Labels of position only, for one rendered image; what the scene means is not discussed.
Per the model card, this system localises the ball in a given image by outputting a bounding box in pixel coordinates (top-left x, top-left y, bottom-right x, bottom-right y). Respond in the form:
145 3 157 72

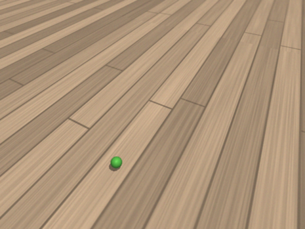
111 156 122 168

